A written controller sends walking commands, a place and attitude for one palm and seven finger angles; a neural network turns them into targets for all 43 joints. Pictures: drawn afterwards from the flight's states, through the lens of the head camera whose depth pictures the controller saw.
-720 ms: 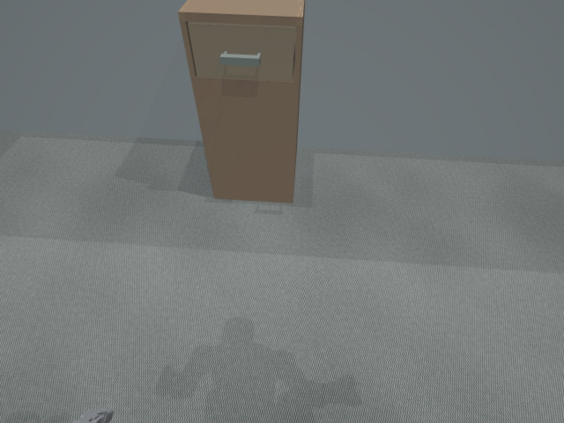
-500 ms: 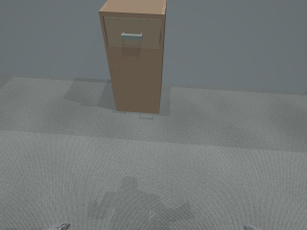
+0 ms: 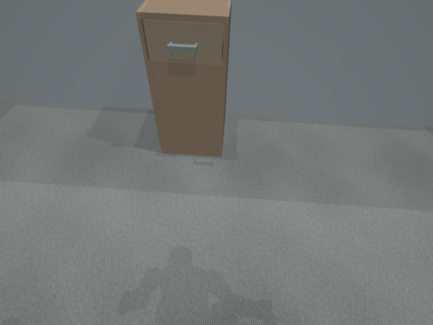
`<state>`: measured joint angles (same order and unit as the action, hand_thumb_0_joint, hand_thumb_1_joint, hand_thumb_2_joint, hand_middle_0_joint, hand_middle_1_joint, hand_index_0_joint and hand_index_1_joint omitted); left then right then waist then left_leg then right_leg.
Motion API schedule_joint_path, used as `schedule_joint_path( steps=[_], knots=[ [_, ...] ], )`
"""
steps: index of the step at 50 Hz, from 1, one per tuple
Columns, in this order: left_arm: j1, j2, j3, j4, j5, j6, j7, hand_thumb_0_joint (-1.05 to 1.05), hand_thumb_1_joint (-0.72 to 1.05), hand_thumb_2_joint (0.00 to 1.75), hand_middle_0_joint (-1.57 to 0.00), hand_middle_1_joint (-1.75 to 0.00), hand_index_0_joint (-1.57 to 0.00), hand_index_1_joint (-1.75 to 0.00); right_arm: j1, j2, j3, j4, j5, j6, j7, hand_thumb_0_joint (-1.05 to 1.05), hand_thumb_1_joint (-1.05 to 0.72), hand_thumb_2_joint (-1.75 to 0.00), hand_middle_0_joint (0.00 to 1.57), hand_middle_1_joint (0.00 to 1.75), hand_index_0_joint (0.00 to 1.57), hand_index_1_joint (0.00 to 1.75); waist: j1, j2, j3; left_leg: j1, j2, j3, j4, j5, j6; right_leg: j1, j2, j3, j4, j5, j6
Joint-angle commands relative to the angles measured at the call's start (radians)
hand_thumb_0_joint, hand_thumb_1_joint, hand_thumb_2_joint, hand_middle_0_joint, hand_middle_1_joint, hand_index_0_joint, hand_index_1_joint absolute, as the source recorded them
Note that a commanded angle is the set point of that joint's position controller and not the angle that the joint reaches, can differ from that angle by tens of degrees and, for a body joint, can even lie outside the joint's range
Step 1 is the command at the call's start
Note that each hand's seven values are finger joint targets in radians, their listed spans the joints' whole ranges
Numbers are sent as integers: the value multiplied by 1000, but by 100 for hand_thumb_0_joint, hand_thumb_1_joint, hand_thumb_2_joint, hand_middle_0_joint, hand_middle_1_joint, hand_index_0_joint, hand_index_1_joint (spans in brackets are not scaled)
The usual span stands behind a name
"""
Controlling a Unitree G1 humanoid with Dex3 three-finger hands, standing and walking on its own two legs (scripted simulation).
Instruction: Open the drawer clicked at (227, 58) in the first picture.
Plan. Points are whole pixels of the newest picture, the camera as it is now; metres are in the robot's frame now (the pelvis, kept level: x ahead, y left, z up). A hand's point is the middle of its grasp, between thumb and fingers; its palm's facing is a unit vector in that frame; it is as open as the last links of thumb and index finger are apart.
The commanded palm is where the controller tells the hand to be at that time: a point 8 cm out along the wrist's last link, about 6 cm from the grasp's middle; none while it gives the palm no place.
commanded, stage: stand and wait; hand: left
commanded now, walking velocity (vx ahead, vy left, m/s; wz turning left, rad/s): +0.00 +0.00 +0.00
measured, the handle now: (183, 46) +1.22 +0.22 -0.04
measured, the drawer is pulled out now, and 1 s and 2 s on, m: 0.00 0.00 0.00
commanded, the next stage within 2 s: look at it before walking up in 0.10 s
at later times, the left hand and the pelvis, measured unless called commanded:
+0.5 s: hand out of the picture +0.07 +0.25 -0.16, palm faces -0.03 -0.94 -0.33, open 7.4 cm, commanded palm none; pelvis +0.00 +0.00 +0.00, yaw +0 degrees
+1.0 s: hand out of the picture +0.05 +0.23 -0.17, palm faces +0.00 -0.96 -0.28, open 7.4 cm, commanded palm none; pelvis +0.02 +0.01 +0.00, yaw +1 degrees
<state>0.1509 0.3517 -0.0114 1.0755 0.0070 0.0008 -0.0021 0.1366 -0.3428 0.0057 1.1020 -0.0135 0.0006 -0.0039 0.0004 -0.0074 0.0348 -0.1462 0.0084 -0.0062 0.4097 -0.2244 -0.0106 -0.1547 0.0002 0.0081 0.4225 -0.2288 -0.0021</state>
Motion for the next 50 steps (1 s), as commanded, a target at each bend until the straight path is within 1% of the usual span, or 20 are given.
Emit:
schedule_joint_path(
  steps=[1, 4, 5, 7, 9, 14, 20, 27, 28, 31, 41, 42, 43, 44, 45, 46, 47, 48, 49, 50],
  knots=[
    [-53, 198, 45, -65, 2, -24, 13, 0, 90, 90, -20, -30, -20, -30, -62, -199, -41, -69, 4, -33, -8, 0, -90, -90, 20, 30, 20, 30, 3, 4, -61, -8, 102, -94, -77, 108, 42, -1, -119, 106, -94, 75, -32],
    [-51, 197, 45, -62, 3, -24, 12, 0, 90, 90, -20, -30, -20, -30, -62, -199, -41, -66, 4, -33, -8, 0, -90, -90, 20, 30, 20, 30, 4, 0, -47, -11, 101, -95, -80, 104, 41, -12, -118, 108, -99, 69, -33],
    [-54, 197, 45, -61, 3, -24, 12, 0, 90, 90, -20, -30, -20, -30, -57, -198, -40, -64, 4, -33, -8, 0, -90, -90, 20, 30, 20, 30, 1, -4, -55, -12, 102, -96, -83, 98, 41, -8, -118, 108, -100, 58, -32],
    [-55, 195, 44, -60, 3, -24, 12, 0, 90, 90, -20, -30, -20, -30, -59, -199, -40, -63, 4, -34, -8, 0, -90, -90, 20, 30, 20, 30, 2, 8, -45, -16, 102, -99, -87, 98, 40, -12, -117, 106, -101, 56, -31],
    [-51, 194, 44, -60, 4, -25, 12, 0, 90, 90, -20, -30, -20, -30, -60, -199, -40, -62, 5, -33, -7, 0, -90, -90, 20, 30, 20, 30, 3, 0, -50, -7, 104, -97, -86, 103, 41, -15, -116, 108, -101, 64, -31],
    [-49, 192, 44, -60, 4, -25, 12, 0, 90, 90, -20, -30, -20, -30, -57, -197, -42, -61, 5, -34, -7, 0, -90, -90, 20, 30, 20, 30, 2, 7, -55, -6, 104, -98, -88, 99, 40, -14, -116, 108, -104, 62, -30],
    [-50, 193, 43, -58, 4, -26, 13, 0, 90, 90, -20, -30, -20, -30, -58, -198, -41, -59, 6, -36, -8, 0, -90, -90, 20, 30, 20, 30, 1, 7, -59, 2, 109, -96, -90, 133, 40, -6, -115, 102, -95, 105, -28],
    [-48, 192, 43, -55, 5, -26, 12, 0, 90, 90, -20, -30, -20, -30, -62, -198, -40, -57, 6, -34, -7, 0, -90, -90, 20, 30, 20, 30, 1, 2, -44, -3, 105, -99, -96, 112, 38, -12, -117, 108, -109, 80, -28],
    [-44, 191, 43, -55, 4, -26, 12, 0, 90, 90, -20, -30, -20, -30, -59, -199, -41, -58, 5, -35, -7, 0, -90, -90, 20, 30, 20, 30, 1, 16, -57, 5, 105, -100, -97, 116, 39, -7, -118, 105, -107, 84, -28],
    [-44, 192, 42, -53, 5, -26, 12, 0, 90, 90, -20, -30, -20, -30, -62, -199, -40, -57, 6, -34, -7, 0, -90, -90, 20, 30, 20, 30, 2, 2, -56, 7, 107, -100, -95, 127, 39, -6, -118, 102, -106, 96, -27],
    [-43, 195, 42, -51, 4, -28, 13, 0, 90, 90, -20, -30, -20, -30, -63, -200, -39, -55, 7, -35, -8, 0, -90, -90, 20, 30, 20, 30, 1, 12, -73, 23, 111, -97, -96, 166, 38, 17, -120, 98, -102, 148, -28],
    [0, 113, 26, -29, 2, -19, 17, 0, 90, 90, -20, -30, -20, -30, -35, -119, -20, -36, 3, -27, -5, 0, -90, -90, 20, 30, 20, 30, 4, 10, -95, 28, 107, -84, -88, 123, 29, 28, -122, 88, -104, 91, -15],
    [36, 69, 15, -16, 5, -7, 18, 0, 90, 90, -20, -30, -20, -30, 4, -68, -6, -24, -1, -15, -2, 0, -90, -90, 20, 30, 20, 30, 4, -6, -79, 9, 94, -74, -73, 23, 22, 18, -112, 89, -99, -41, -9],
    [64, 67, 17, -11, 11, -1, 15, 0, 90, 90, -20, -30, -20, -30, 28, -62, -8, -19, -4, -9, 0, 0, -90, -90, 20, 30, 20, 30, 9, -14, -56, -28, 81, -70, -58, -98, 27, 2, -110, 101, -106, -176, -14],
    [80, 77, 23, -12, 13, 3, 10, 0, 90, 90, -20, -30, -20, -30, 35, -60, -11, -22, -8, -5, 2, 0, -90, -90, 20, 30, 20, 30, 14, -34, -3, -93, 66, -67, -47, -209, 31, -20, -114, 124, -124, -288, -24],
    [99, 86, 30, -15, 16, 5, 5, 0, 90, 90, -20, -30, -20, -30, 37, -56, -13, -31, -11, -2, 4, 0, -90, -90, 20, 30, 20, 30, 22, -66, 47, -162, 44, -57, -10, -281, 30, -34, -125, 159, -148, -378, -39],
    [127, 97, 38, -17, 17, 5, 3, 0, 90, 90, -20, -30, -20, -30, 43, -47, -15, -41, -13, -2, 5, 0, -90, -90, 20, 30, 20, 30, 28, -101, 73, -220, 19, -31, 54, -292, 27, -26, -156, 203, -174, -438, -63],
    [159, 107, 47, -18, 16, 2, 3, 0, 90, 90, -20, -30, -20, -30, 48, -34, -16, -53, -12, -5, 4, 0, -90, -90, 20, 30, 20, 30, 36, -152, 82, -259, 5, 10, 142, -251, 24, -11, -203, 260, -211, -473, -93],
    [186, 118, 55, -21, 14, -3, 6, 0, 90, 90, -20, -30, -20, -30, 57, -27, -19, -63, -11, -8, 5, 0, -90, -90, 20, 30, 20, 30, 37, -180, 78, -289, 10, 35, 224, -235, 25, 9, -253, 312, -243, -501, -126],
    [196, 114, 63, -27, 14, -12, 8, 0, 90, 90, -20, -30, -20, -30, 60, -20, -25, -75, -11, -15, 7, 0, -90, -90, 20, 30, 20, 30, 32, -166, 82, -297, 28, 38, 259, -223, 26, 4, -288, 332, -248, -466, -154]
  ],
)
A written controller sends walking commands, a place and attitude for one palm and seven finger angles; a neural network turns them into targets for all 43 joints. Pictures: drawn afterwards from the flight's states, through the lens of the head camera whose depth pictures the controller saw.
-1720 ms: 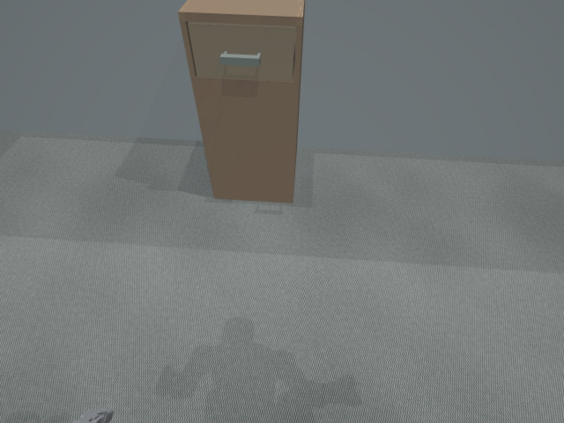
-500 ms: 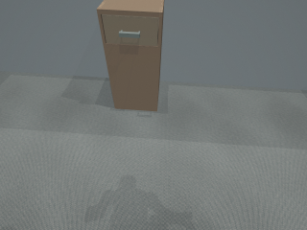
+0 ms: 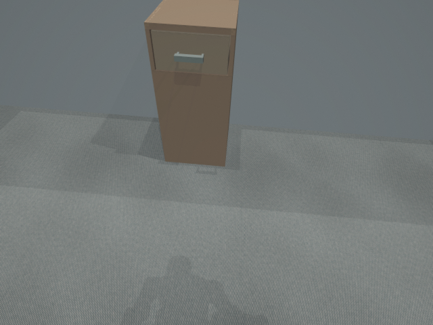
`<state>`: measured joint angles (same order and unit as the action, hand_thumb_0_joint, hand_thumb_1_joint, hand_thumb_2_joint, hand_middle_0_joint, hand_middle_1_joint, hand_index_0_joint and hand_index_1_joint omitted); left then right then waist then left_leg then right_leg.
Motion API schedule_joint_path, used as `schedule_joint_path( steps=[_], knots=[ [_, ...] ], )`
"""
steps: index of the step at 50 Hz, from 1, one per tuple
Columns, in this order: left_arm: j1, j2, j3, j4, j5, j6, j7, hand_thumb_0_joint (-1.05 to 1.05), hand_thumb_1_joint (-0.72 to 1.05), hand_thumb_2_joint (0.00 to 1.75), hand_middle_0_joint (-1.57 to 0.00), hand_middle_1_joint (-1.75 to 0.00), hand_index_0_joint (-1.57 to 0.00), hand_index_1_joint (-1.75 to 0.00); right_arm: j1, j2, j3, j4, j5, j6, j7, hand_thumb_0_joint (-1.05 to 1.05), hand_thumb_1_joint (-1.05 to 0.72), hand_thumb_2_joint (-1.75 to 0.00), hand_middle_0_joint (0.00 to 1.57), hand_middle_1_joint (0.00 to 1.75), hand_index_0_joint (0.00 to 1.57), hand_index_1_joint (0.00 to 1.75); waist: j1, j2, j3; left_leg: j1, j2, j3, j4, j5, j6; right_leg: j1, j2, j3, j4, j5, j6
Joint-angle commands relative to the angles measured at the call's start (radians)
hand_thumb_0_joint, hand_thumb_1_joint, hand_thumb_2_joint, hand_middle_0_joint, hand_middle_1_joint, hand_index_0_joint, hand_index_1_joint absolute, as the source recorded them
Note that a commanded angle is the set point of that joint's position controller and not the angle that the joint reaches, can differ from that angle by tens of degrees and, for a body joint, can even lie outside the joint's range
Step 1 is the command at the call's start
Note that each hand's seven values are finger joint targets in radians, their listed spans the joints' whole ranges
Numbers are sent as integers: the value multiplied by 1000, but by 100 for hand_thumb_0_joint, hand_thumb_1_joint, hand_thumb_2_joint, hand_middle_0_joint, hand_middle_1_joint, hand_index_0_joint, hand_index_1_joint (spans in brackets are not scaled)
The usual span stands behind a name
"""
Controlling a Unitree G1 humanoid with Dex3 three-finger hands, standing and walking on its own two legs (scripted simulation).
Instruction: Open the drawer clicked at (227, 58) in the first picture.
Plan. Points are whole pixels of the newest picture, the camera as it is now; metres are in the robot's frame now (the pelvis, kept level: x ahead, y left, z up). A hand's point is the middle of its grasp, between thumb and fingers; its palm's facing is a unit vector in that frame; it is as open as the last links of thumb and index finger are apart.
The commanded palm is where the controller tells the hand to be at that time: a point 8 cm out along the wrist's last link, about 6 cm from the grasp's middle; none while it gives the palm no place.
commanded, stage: walk to a spot facing it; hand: left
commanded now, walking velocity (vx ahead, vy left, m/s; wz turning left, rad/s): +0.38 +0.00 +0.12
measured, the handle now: (189, 56) +1.20 +0.20 -0.04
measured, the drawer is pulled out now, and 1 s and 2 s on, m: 0.00 0.00 0.00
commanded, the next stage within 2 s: take the last steps up to it in 0.64 s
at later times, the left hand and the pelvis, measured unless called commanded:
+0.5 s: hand (147, 280) +0.26 +0.18 -0.18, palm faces -0.05 -0.98 -0.19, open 7.3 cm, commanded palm none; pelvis +0.17 +0.00 -0.01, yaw -1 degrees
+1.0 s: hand (152, 264) +0.31 +0.19 -0.20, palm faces +0.16 -0.98 -0.14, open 7.3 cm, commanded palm none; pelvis +0.36 +0.01 -0.01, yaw +5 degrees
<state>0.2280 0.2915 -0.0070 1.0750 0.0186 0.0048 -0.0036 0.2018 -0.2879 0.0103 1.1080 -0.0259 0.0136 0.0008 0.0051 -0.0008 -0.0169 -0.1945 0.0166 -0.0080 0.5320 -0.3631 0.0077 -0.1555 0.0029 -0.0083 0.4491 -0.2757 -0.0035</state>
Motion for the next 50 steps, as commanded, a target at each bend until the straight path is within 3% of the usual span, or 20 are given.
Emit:
schedule_joint_path(
  steps=[1, 4, 6, 7, 9, 12, 21, 23, 25, 26, 27, 28, 30, 34, 36, 42, 45, 47, 48, 50],
  knots=[
    [109, 172, 62, -32, 3, -23, 11, 0, 90, 90, -20, -30, -20, -30, 9, -68, -34, -85, 4, -35, 5, 0, -90, -90, 20, 30, 20, 30, 14, -140, 142, -234, 37, 44, 130, -80, 9, -14, -301, 320, -258, -369, -164],
    [53, 103, 59, -56, -1, -26, 5, 0, 90, 90, -20, -30, -20, -30, 178, -44, -42, -38, 9, -54, 4, 0, -90, -90, 20, 30, 20, 30, -64, 9, 127, 78, 52, 9, -105, -35, 30, -225, -159, 93, -35, -244, -95],
    [-38, 10, 42, -114, 4, -32, 2, 0, 90, 90, -20, -30, -20, -30, 389, -141, -73, 18, -5, -65, -12, 0, -90, -90, 20, 30, 20, 30, -129, 316, 174, 206, 349, -469, -379, -134, 169, -521, 13, -88, 470, -297, -17],
    [-73, 20, 50, -132, 10, -39, 6, 0, 90, 90, -20, -30, -20, -30, 403, -106, -64, 24, 0, -68, -22, 0, -90, -90, 20, 30, 20, 30, -118, 215, 211, 204, 381, -505, -382, -38, 204, -595, -43, -3, 601, -256, -27],
    [-54, 4, 53, -109, 7, -50, -11, 0, 90, 90, -20, -30, -20, -30, 338, -43, -54, 1, 9, -85, -28, 0, -90, -90, 20, 30, 20, 30, -73, 69, 196, 199, 350, -370, -354, 149, 214, -607, -109, 18, 661, -139, -19],
    [-6, -50, 54, -83, 7, -38, -19, 0, 90, 90, -20, -30, -20, -30, 331, 1, -48, 15, 12, -107, -37, 0, -90, -90, 20, 30, 20, 30, -34, 105, 143, 192, 268, -171, -346, 343, 182, -542, -124, -18, 641, -28, 7],
    [-170, -101, 59, -137, -2, -39, -29, 0, 90, 90, -20, -30, -20, -30, 390, 33, -57, 81, 3, -108, -43, 0, -90, -90, 20, 30, 20, 30, -49, 133, 190, 168, 241, 12, -346, 527, 143, -382, -73, -123, 242, 107, -25],
    [-93, -79, 69, -116, 1, -45, -25, 0, 90, 90, -20, -30, -20, -30, 374, 13, -63, 83, 3, -104, -43, 0, -90, -90, 20, 30, 20, 30, -10, 122, 148, 168, 243, 37, -227, 718, 133, -241, -36, -140, 204, 65, -53],
    [150, -29, 88, -47, 11, -61, -15, 0, 90, 90, -20, -30, -20, -30, 350, 9, -65, 76, 10, -100, -38, 0, -90, -90, 20, 30, 20, 30, 101, 69, 25, 74, 189, 76, 86, 779, 83, 92, -5, -151, 115, 119, -74],
    [301, 66, 113, -10, 20, -78, -2, 0, 90, 90, -20, -30, -20, -30, 364, 45, -60, 57, 22, -100, -25, 0, -90, -90, 20, 30, 20, 30, 153, -71, -95, -146, 119, 105, 403, 486, 46, 346, -209, 86, 59, 52, -139],
    [383, 174, 134, 11, 8, -77, 11, 0, 90, 90, -20, -30, -20, -30, 392, 102, -54, 19, 31, -103, -23, 0, -90, -90, 20, 30, 20, 30, 132, -245, -216, -350, -17, 92, 778, -171, 17, 445, -506, 555, -100, 76, -253],
    [311, 163, 130, -3, -8, -68, 12, 0, 90, 90, -20, -30, -20, -30, 310, 87, -63, 5, 30, -95, -23, 0, -90, -90, 20, 30, 20, 30, 125, -116, -149, -389, 39, 6, 883, -169, 40, 318, -507, 533, -182, -89, -273],
    [125, 50, 97, -45, -1, -68, 20, 0, 90, 90, -20, -30, -20, -30, 211, 102, -68, -21, 12, -77, -12, 0, -90, -90, 20, 30, 20, 30, 55, -84, 56, -414, 126, -21, 873, -14, 40, -4, -440, 358, -234, -202, -196],
    [31, -35, 64, -59, 14, -79, 28, 0, 90, 90, -20, -30, -20, -30, 285, 142, -68, -5, 1, -25, 0, 0, -90, -90, 20, 30, 20, 30, -59, -92, 79, -274, 143, 16, 650, 45, 1, -232, -348, 14, -268, -41, -118],
    [25, -35, 72, -69, 14, -81, 27, 0, 90, 90, -20, -30, -20, -30, 233, 148, -69, -40, 1, -17, 10, 0, -90, -90, 20, 30, 20, 30, -59, -89, 102, -257, 146, 50, 519, 91, -14, -263, -334, -64, -280, -10, -114],
    [102, 13, 67, -42, 11, -69, 16, 0, 90, 90, -20, -30, -20, -30, 85, 120, -63, -109, 2, -44, 24, 0, -90, -90, 20, 30, 20, 30, -10, -98, 114, -152, 92, 142, 183, 121, -17, -171, -303, -58, -221, 1, -123],
    [110, 5, 67, -38, 4, -54, 12, 0, 90, 90, -20, -30, -20, -30, 162, 60, -73, -89, -1, -60, 19, 0, -90, -90, 20, 30, 20, 30, -58, 11, 91, 89, 76, 162, -1, 118, -20, -236, -230, -94, -55, -83, -84],
    [97, -75, 57, -85, -4, -52, -1, 0, 90, 90, -20, -30, -20, -30, 341, -119, -111, -59, -15, -67, -1, 0, -90, -90, 20, 30, 20, 30, -122, 365, 37, 251, 420, -338, -296, 4, 135, -462, -30, -205, 456, -307, 2],
    [44, -42, 58, -102, 7, -50, 5, 0, 90, 90, -20, -30, -20, -30, 350, -107, -105, -42, -13, -68, -15, 0, -90, -90, 20, 30, 20, 30, -136, 312, 22, 255, 453, -394, -325, 31, 168, -517, -49, -87, 654, -322, -11],
    [37, -44, 69, -80, 6, -55, -6, 0, 90, 90, -20, -30, -20, -30, 238, -50, -86, -74, -3, -77, -23, 0, -90, -90, 20, 30, 20, 30, -84, 149, 49, 181, 425, -260, -309, 103, 170, -553, -112, -18, 779, -175, -18]
  ],
)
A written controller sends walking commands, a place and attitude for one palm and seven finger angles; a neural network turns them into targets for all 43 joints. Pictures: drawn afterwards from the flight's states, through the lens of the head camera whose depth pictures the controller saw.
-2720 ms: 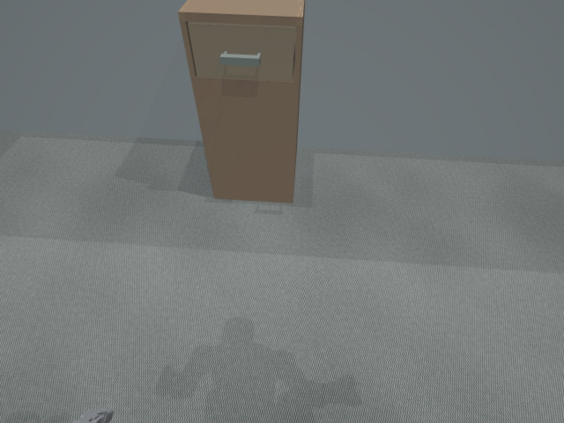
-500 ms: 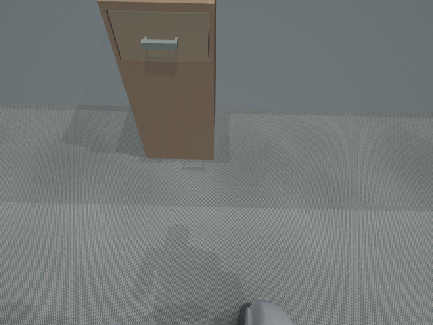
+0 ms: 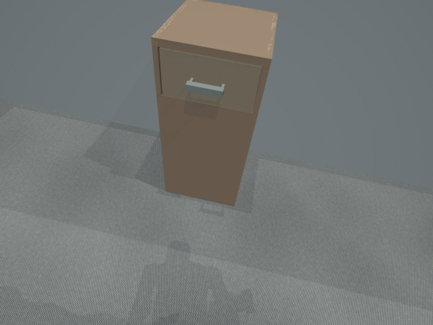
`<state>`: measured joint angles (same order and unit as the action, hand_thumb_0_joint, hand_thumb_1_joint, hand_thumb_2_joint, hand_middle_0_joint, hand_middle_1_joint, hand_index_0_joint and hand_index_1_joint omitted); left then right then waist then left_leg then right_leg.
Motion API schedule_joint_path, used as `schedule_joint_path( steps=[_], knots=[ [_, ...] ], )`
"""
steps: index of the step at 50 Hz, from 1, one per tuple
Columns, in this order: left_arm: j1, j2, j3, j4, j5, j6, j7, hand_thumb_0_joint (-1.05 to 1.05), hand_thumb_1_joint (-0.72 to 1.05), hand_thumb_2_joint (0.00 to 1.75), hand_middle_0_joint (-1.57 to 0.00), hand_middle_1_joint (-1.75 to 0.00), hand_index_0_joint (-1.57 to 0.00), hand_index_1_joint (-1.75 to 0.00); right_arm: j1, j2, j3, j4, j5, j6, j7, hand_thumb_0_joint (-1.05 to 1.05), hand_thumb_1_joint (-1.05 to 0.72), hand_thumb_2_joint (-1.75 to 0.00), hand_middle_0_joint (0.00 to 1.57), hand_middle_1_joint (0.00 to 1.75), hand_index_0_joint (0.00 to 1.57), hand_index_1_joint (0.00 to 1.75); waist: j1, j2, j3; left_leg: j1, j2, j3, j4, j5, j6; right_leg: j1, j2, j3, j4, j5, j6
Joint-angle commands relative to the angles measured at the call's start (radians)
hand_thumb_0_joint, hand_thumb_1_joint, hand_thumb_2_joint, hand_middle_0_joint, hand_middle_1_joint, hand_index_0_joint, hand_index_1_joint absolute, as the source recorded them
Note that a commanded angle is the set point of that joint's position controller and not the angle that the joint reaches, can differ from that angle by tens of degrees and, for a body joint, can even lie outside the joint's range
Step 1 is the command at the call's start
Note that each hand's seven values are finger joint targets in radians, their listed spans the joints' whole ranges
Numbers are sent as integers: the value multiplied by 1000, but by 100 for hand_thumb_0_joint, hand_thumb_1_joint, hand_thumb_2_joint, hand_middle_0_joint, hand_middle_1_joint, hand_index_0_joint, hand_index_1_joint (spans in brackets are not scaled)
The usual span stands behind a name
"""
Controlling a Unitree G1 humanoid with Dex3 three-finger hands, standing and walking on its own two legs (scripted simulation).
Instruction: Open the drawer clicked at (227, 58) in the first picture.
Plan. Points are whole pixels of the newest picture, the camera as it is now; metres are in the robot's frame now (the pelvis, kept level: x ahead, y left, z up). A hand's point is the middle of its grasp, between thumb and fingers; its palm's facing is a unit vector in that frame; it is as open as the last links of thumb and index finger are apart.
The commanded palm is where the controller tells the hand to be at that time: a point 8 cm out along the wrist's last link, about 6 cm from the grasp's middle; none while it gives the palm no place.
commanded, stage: take the last steps up to it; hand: left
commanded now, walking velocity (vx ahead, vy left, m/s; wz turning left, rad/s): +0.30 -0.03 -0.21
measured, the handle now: (206, 86) +0.85 +0.11 -0.02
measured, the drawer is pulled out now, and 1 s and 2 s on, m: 0.00 0.00 0.00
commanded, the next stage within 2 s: come to a stop and stand still in 0.62 s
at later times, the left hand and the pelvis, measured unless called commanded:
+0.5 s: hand (167, 288) +0.23 +0.12 -0.16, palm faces -0.04 -0.97 -0.24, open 7.3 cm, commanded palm none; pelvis +0.16 -0.07 +0.00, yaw -5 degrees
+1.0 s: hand (176, 262) +0.29 +0.11 -0.17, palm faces -0.06 -0.98 -0.19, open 7.3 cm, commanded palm none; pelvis +0.27 -0.06 +0.01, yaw -7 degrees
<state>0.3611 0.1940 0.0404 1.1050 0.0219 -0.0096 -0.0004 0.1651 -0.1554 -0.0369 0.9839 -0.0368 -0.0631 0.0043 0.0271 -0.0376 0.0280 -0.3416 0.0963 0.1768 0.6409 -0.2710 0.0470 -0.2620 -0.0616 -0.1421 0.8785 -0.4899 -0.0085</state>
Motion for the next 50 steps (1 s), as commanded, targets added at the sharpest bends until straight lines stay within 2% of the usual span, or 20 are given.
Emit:
schedule_joint_path(
  steps=[1, 3, 5, 14, 17, 18, 19, 20, 21, 22, 24, 27, 33, 37, 38, 39, 40, 42, 45, 50],
  knots=[
    [-73, 43, 23, -90, 6, -36, -14, 0, 90, 90, -20, -30, -20, -30, 225, -146, -29, 40, 9, -9, -27, 0, -90, -90, 20, 30, 20, 30, -76, 137, 9, 282, 302, -346, -427, 49, 102, -405, -62, 123, 334, 107, -6],
    [-16, 14, 20, -61, 8, -18, -14, 0, 90, 90, -20, -30, -20, -30, 191, -109, -19, 41, 14, -19, -29, 0, -90, -90, 20, 30, 20, 30, -40, 153, 7, 224, 245, -203, -442, 134, 72, -337, -63, 114, 292, 189, 10],
    [-3, -5, 22, -57, 10, -5, -14, 0, 90, 90, -20, -30, -20, -30, 201, -97, -24, 48, 14, -23, -32, 0, -90, -90, 20, 30, 20, 30, -30, 135, 17, 213, 236, -145, -455, 178, 81, -327, -70, 105, 234, 221, 20],
    [-155, -9, 22, -103, 5, -8, -25, 0, 90, 90, -20, -30, -20, -30, 259, -129, -39, 109, 5, -1, -23, 0, -90, -90, 20, 30, 20, 30, -59, 162, 82, 222, 232, -84, -438, 80, 96, -206, -41, 17, -190, 228, 9],
    [-48, 11, 32, -67, 9, -19, -25, 0, 90, 90, -20, -30, -20, -30, 225, -131, -38, 114, 5, 11, -21, 0, -90, -90, 20, 30, 20, 30, 4, 137, 52, 154, 193, -35, -288, 10, 50, 17, 15, -33, -326, 273, -9],
    [54, 53, 41, -31, 12, -28, -20, 0, 90, 90, -20, -30, -20, -30, 221, -114, -35, 117, 11, 10, -18, 0, -90, -90, 20, 30, 20, 30, 55, 46, 7, 85, 137, 20, -114, 31, 19, 172, 5, 3, -386, 261, -29],
    [166, 150, 60, -3, 14, -41, -8, 0, 90, 90, -20, -30, -20, -30, 225, -63, -23, 99, 22, 9, -7, 0, -90, -90, 20, 30, 20, 30, 99, -186, -45, -120, 48, 92, 180, -115, -21, 340, -192, 284, -497, 132, -96],
    [248, 225, 68, 7, -1, -42, 0, 0, 90, 90, -20, -30, -20, -30, 187, -40, -11, 52, 25, 11, -3, 0, -90, -90, 20, 30, 20, 30, 109, -290, -70, -288, -35, 12, 443, -354, -30, 392, -356, 593, -656, 102, -184],
    [206, 215, 68, 0, -8, -44, 10, 0, 90, 90, -20, -30, -20, -30, 146, -67, -21, 49, 23, 14, -3, 0, -90, -90, 20, 30, 20, 30, 101, -234, -70, -322, -3, -94, 566, -296, -18, 327, -368, 626, -701, 23, -212],
    [114, 179, 61, -22, -6, -45, 15, 0, 90, 90, -20, -30, -20, -30, 117, -66, -27, 45, 22, 13, -2, 0, -90, -90, 20, 30, 20, 30, 69, -197, -16, -345, 27, -132, 617, -205, -17, 244, -352, 583, -714, -19, -213],
    [-17, 91, 39, -60, -1, -49, 26, 0, 90, 90, -20, -30, -20, -30, 150, -49, -28, 73, 13, 20, 0, 0, -90, -90, 20, 30, 20, 30, -6, -32, 16, -252, 74, -154, 535, -85, -34, 93, -291, 364, -700, 136, -175],
    [-42, 64, 25, -57, 7, -60, 24, 0, 90, 90, -20, -30, -20, -30, 206, -7, -16, 92, 12, 37, 0, 0, -90, -90, 20, 30, 20, 30, -48, -60, 24, -138, 51, -103, 331, -68, -65, 20, -229, 192, -679, 397, -155],
    [3, 86, 28, -25, 3, -57, 18, 0, 90, 90, -20, -30, -20, -30, 107, -13, -10, 48, 18, 27, 7, 0, -90, -90, 20, 30, 20, 30, -19, -96, 33, -79, 9, -70, 71, -4, -66, 84, -217, 164, -644, 460, -151],
    [-15, 57, 23, -21, -3, -38, 21, 0, 90, 90, -20, -30, -20, -30, 143, -37, -5, 66, 16, 17, -3, 0, -90, -90, 20, 30, 20, 30, -51, -40, 62, 153, -23, -48, -139, 137, -60, -21, -148, 118, -537, 396, -95],
    [-2, 21, 12, -17, -5, -31, 25, 0, 90, 90, -20, -30, -20, -30, 198, -70, -5, 86, 15, 9, -13, 0, -90, -90, 20, 30, 20, 30, -64, 67, 20, 253, 32, -118, -197, 342, -49, -31, -88, 86, -414, 425, -56],
    [31, -14, 0, -20, -9, -24, 29, 0, 90, 90, -20, -30, -20, -30, 238, -127, -10, 89, 13, 9, -23, 0, -90, -90, 20, 30, 20, 30, -57, 211, -33, 318, 163, -242, -209, 612, 6, -61, -25, 45, -321, 254, -11],
    [67, -34, -5, -10, -11, -17, 38, 0, 90, 90, -20, -30, -20, -30, 221, -154, -7, 85, 16, 21, -29, 0, -90, -90, 20, 30, 20, 30, -34, 233, -38, 254, 239, -279, -244, 704, 54, -9, 1, 29, -284, 59, 8],
    [75, -8, -10, 7, -16, 10, 44, 0, 90, 90, -20, -30, -20, -30, 137, -142, 2, 82, 23, 31, -53, 0, -90, -90, 20, 30, 20, 30, -22, 319, -48, 237, 250, -311, -312, 797, 95, -15, -3, 75, -173, -50, 31],
    [31, 25, -1, -19, -12, 25, 44, 0, 90, 90, -20, -30, -20, -30, 104, -149, -16, 70, 28, 48, -64, 0, -90, -90, 20, 30, 20, 30, -31, 220, -57, 303, 251, -255, -258, 1004, 127, -89, -17, 107, -108, -21, 28],
    [-24, 21, 26, -95, -6, 47, 35, 0, 90, 90, -20, -30, -20, -30, 49, -198, -57, 25, 16, 77, -61, 0, -90, -90, 20, 30, 20, 30, -37, 153, -126, 285, 277, -227, -248, 809, 151, -125, 3, 120, 4, -22, 21]
  ],
)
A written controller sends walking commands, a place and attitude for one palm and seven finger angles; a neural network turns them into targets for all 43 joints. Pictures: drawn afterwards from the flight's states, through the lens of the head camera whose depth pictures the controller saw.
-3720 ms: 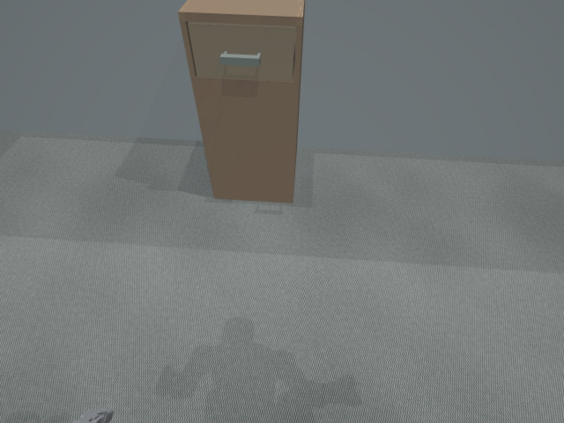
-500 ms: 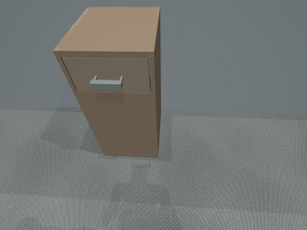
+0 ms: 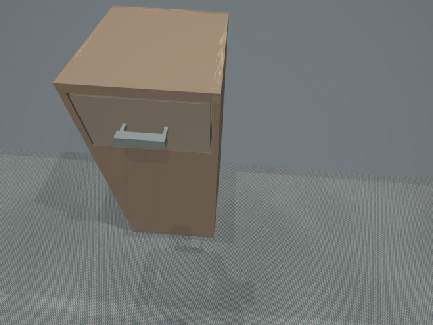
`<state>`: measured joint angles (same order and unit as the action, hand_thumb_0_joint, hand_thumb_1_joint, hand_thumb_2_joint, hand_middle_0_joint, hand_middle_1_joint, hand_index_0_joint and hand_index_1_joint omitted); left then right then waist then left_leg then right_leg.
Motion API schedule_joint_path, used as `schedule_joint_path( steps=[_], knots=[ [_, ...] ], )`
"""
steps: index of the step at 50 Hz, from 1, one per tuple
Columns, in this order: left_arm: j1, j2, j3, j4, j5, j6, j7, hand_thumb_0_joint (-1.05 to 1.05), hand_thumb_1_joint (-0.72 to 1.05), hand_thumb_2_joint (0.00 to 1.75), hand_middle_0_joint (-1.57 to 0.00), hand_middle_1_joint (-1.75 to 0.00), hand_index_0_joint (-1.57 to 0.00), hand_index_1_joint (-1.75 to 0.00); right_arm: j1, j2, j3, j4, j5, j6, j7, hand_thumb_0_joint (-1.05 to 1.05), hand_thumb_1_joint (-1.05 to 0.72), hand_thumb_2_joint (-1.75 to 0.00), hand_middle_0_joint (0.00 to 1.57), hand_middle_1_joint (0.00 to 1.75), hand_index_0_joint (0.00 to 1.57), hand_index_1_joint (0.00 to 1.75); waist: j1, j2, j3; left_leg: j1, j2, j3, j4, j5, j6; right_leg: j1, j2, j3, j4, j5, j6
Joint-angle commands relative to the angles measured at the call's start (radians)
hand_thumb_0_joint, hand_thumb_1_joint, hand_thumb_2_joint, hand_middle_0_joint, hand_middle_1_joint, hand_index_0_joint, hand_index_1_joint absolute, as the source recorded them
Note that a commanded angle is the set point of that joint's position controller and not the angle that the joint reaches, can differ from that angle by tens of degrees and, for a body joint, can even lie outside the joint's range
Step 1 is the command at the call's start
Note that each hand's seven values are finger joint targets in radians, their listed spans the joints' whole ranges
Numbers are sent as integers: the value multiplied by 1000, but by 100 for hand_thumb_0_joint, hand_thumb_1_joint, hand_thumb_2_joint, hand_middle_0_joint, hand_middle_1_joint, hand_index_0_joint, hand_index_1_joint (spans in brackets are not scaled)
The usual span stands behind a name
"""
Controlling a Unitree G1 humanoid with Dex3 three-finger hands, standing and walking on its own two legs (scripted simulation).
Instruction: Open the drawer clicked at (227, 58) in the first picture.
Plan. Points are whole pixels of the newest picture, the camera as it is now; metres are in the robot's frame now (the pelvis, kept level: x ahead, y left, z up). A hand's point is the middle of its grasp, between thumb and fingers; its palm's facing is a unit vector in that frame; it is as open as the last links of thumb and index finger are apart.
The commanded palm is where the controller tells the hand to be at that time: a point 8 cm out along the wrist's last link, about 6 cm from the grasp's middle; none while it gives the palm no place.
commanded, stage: come to a stop and stand still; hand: left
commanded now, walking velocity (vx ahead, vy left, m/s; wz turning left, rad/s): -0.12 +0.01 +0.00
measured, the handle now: (143, 133) +0.55 +0.24 -0.03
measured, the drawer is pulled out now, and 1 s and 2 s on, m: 0.00 0.00 0.00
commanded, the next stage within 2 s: look again from close up in 1.36 s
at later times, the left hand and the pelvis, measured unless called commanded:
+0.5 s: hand out of the picture +0.01 +0.14 -0.14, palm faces +0.11 -0.96 -0.27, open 7.3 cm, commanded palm none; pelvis -0.03 -0.06 +0.01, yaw +3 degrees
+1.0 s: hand out of the picture -0.06 +0.15 -0.17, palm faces +0.09 -0.99 -0.14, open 7.4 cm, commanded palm none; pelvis -0.03 -0.01 +0.01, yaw +2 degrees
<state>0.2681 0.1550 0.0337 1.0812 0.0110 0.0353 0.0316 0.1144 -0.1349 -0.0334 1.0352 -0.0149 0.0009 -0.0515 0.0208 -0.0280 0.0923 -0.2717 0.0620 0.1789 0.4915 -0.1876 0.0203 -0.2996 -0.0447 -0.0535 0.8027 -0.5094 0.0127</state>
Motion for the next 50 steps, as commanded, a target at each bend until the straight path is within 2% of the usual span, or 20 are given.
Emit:
schedule_joint_path(
  steps=[1, 3, 5, 6, 7, 8, 9, 11, 14, 19, 24, 29, 30, 31, 32, 33, 35, 38, 42, 50],
  knots=[
    [70, 55, 35, -79, 4, 3, 2, 0, 90, 90, -20, -30, -20, -30, 70, -217, -62, -36, -9, 15, -1, 0, -90, -90, 20, 30, 20, 30, -20, 164, -186, 168, 301, -211, -103, 653, 164, -55, -16, 30, 47, 24, -5],
    [101, 54, 37, -83, 5, 1, 0, 0, 90, 90, -20, -30, -20, -30, 26, -208, -60, -51, -9, 20, 11, 0, -90, -90, 20, 30, 20, 30, 5, 176, -176, 63, 261, -181, -96, 440, 124, 47, -11, 7, -86, 138, -11],
    [147, 79, 37, -73, 12, -14, 2, 0, 90, 90, -20, -30, -20, -30, 13, -173, -54, -60, -1, 25, 26, 0, -90, -90, 20, 30, 20, 30, 34, 64, -153, -47, 164, -136, -5, 104, 48, 155, -30, 26, -330, 335, -6],
    [97, 156, 41, -89, 22, -26, 7, 0, 90, 90, -20, -30, -20, -30, 42, -105, -43, -70, 8, 30, 36, 0, -90, -90, 20, 30, 20, 30, 7, -168, -107, -131, 31, -58, 126, -171, -21, 114, -196, 248, -480, 345, -56],
    [53, 223, 44, -121, 20, -24, 3, 0, 90, 90, -20, -30, -20, -30, 33, -93, -41, -86, 7, 42, 44, 0, -90, -90, 20, 30, 20, 30, 16, -232, -67, -109, -23, -95, 268, -327, -35, -28, -334, 358, -592, 271, -144],
    [18, 232, 48, -135, 19, -23, 4, 0, 90, 90, -20, -30, -20, -30, 16, -111, -45, -84, 1, 59, 45, 0, -90, -90, 20, 30, 20, 30, 24, -221, -42, -103, -16, -165, 382, -343, -25, -114, -341, 396, -641, 115, -171],
    [-22, 210, 47, -141, 20, -21, 9, 0, 90, 90, -20, -30, -20, -30, 31, -118, -47, -76, -3, 64, 47, 0, -90, -90, 20, 30, 20, 30, 3, -199, -1, -120, -14, -190, 452, -292, -18, -140, -325, 403, -655, 50, -170],
    [-87, 199, 45, -156, 16, -23, 5, 0, 90, 90, -20, -30, -20, -30, 105, -135, -50, -34, -7, 60, 54, 0, -90, -90, 20, 30, 20, 30, -29, -118, 15, -159, -11, -201, 535, -189, -23, -96, -269, 294, -628, 58, -145],
    [-58, 201, 52, -156, 13, -31, 7, 0, 90, 90, -20, -30, -20, -30, 144, -145, -48, -28, -8, 50, 55, 0, -90, -90, 20, 30, 20, 30, -9, -96, -33, -187, -12, -197, 519, -148, -43, 28, -273, 246, -599, 152, -150],
    [30, 202, 59, -127, 13, -40, 3, 0, 90, 90, -20, -30, -20, -30, 135, -136, -38, -43, -7, 38, 51, 0, -90, -90, 20, 30, 20, 30, 35, -104, -87, -205, -14, -187, 369, -197, -57, 213, -285, 261, -579, 290, -169],
    [43, 215, 65, -105, 19, -39, 0, 0, 90, 90, -20, -30, -20, -30, 147, -120, -26, -43, 0, 30, 45, 0, -90, -90, 20, 30, 20, 30, 44, -124, -124, -116, -25, -160, 211, -250, -48, 226, -278, 254, -565, 373, -189],
    [-16, 191, 54, -71, 11, -28, -2, 0, 90, 90, -20, -30, -20, -30, 263, -98, -11, 6, 3, 15, 35, 0, -90, -90, 20, 30, 20, 30, -19, -131, -140, 105, -40, -121, -55, -104, -28, 92, -203, 183, -549, 232, -126],
    [-26, 167, 47, -64, 6, -24, -2, 0, 90, 90, -20, -30, -20, -30, 292, -104, -7, 25, 1, 9, 32, 0, -90, -90, 20, 30, 20, 30, -32, -89, -125, 176, -28, -131, -130, -67, -20, 17, -166, 156, -526, 167, -95],
    [-24, 135, 37, -61, 1, -21, -5, 0, 90, 90, -20, -30, -20, -30, 296, -125, -8, 28, -4, 5, 30, 0, -90, -90, 20, 30, 20, 30, -30, 4, -99, 171, 32, -207, -177, -98, 3, -39, -104, 109, -478, 126, -60],
    [-10, 100, 27, -61, -2, -21, -9, 0, 90, 90, -20, -30, -20, -30, 272, -161, -9, 17, -9, 2, 27, 0, -90, -90, 20, 30, 20, 30, -15, 89, -67, 93, 117, -298, -233, -153, 35, -38, -51, 52, -426, 170, -33],
    [-6, 76, 23, -60, 0, -26, -12, 0, 90, 90, -20, -30, -20, -30, 246, -186, -7, 1, -11, 2, 23, 0, -90, -90, 20, 30, 20, 30, -2, 103, -51, -22, 165, -340, -272, -215, 51, 24, -29, -2, -386, 227, -19],
    [3, 78, 16, -27, 10, -21, -14, 0, 90, 90, -20, -30, -20, -30, 161, -165, -2, 5, -5, -2, 23, 0, -90, -90, 20, 30, 20, 30, 21, 183, 0, -134, 131, -309, -332, -318, 36, 112, -26, -13, -345, 277, -10],
    [59, 92, 5, 20, 6, -32, -14, 0, 90, 90, -20, -30, -20, -30, 177, -132, 9, 24, -1, -9, 18, 0, -90, -90, 20, 30, 20, 30, 24, 128, -8, -71, 71, -236, -254, -172, 14, 145, -50, 30, -412, 354, -16],
    [64, 87, -6, 39, 3, -39, -8, 0, 90, 90, -20, -30, -20, -30, 239, -105, 15, 56, 4, -10, 15, 0, -90, -90, 20, 30, 20, 30, -3, 20, -3, -1, 45, -201, -196, -75, 1, 116, -70, 58, -465, 339, -21],
    [85, 60, -13, 59, 0, -45, 0, 0, 90, 90, -20, -30, -20, -30, 268, -89, 22, 78, 8, -25, 7, 0, -90, -90, 20, 30, 20, 30, -4, 61, -26, 35, 64, -198, -198, 37, -2, 152, -68, 29, -432, 438, -20]
  ],
)
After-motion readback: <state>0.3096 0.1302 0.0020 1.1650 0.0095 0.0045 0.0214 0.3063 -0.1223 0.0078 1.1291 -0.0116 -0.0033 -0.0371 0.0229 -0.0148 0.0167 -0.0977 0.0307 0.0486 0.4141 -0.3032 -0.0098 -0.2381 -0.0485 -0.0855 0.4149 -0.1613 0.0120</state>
